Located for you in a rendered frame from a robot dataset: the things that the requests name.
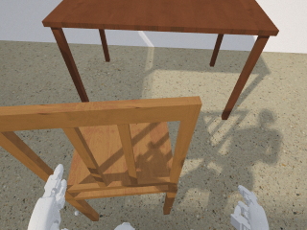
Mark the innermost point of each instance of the robot right hand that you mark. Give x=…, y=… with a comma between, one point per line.
x=254, y=215

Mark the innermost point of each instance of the table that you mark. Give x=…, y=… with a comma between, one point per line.
x=220, y=17

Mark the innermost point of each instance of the chair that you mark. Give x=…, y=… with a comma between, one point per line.
x=121, y=148

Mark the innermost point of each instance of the robot left hand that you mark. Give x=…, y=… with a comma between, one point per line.
x=47, y=208

